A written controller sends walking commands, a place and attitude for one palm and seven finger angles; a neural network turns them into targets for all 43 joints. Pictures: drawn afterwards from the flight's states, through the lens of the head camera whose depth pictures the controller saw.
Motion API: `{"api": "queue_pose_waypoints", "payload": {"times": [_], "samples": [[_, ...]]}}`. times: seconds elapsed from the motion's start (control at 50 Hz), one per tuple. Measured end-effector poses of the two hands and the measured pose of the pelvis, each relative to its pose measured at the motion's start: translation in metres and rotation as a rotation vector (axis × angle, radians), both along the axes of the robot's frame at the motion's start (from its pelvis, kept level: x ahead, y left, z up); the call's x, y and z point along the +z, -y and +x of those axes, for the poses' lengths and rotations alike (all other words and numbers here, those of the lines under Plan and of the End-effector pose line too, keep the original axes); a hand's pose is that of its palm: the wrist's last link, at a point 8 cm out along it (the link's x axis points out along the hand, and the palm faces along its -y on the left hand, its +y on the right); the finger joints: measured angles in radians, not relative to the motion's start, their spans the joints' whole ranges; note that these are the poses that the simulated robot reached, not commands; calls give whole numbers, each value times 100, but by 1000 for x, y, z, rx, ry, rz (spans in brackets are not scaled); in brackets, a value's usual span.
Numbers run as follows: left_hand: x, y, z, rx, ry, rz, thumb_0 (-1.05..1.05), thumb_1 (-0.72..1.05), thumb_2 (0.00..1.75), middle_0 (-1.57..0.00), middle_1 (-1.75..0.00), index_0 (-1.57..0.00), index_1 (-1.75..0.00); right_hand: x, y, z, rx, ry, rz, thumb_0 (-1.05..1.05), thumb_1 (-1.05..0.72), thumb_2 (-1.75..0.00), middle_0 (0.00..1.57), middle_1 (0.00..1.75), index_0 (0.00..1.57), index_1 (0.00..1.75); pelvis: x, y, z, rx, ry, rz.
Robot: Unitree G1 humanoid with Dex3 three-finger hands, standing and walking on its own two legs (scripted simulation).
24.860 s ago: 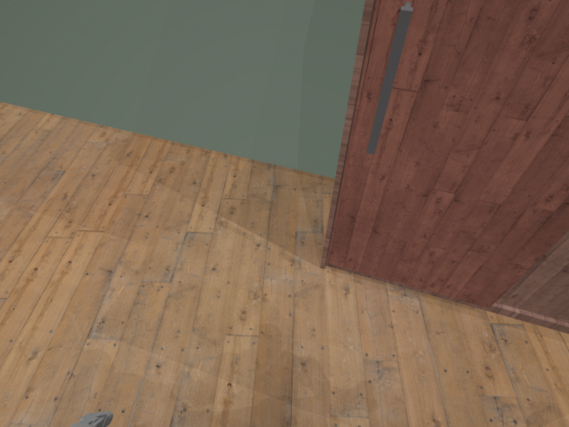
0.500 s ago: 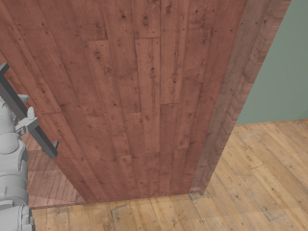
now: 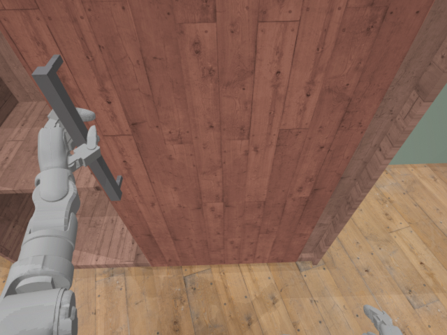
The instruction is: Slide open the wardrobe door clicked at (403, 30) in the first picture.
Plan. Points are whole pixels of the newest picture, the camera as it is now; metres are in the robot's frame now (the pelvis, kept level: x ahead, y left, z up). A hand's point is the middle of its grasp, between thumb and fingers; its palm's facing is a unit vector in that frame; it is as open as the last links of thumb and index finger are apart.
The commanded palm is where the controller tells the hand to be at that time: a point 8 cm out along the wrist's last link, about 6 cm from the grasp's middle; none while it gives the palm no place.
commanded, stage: stop walking and hold the door there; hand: left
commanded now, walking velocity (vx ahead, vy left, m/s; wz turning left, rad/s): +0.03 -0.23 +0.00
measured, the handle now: (91, 141) +0.44 +0.29 +0.10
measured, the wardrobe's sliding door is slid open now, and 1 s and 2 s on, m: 0.52 0.52 0.52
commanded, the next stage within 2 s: loosen the grip on the handle in 0.78 s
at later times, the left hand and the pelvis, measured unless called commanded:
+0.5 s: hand (92, 147) +0.39 +0.26 +0.13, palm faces +0.34 -0.91 -0.22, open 5.6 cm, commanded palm +0.36 +0.29 +0.11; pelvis -0.03 +0.01 +0.01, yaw -2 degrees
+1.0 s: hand (88, 143) +0.40 +0.27 +0.13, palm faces +0.35 -0.92 -0.17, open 6.2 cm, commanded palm +0.35 +0.30 +0.13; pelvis -0.03 -0.01 +0.01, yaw -1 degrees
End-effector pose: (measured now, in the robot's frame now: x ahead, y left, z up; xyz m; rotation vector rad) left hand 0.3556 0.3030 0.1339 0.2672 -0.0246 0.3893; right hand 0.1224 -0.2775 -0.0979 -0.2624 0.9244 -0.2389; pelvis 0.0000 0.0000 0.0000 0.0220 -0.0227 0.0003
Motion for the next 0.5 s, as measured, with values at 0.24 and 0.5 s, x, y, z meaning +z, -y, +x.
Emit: {"api": "queue_pose_waypoints", "payload": {"times": [0.24, 0.5], "samples": [[2, 2, -2, -25, -39, -39, -11, 72, 77, -43, -138, -31, -140, -3, -81, -17, 112, 10, 145, 1, -90, -90, 21, 30, 20, 30, 9, -10, -24, -14, -32, -21], [4, 1, -2, -26, -53, -59, -10, 71, 78, -42, -136, -34, -140, 4, -19, -65, -6, -52, -8, 1, -90, -90, 21, 30, 20, 30, 8, -11, -31, -28, -21, -39]]}}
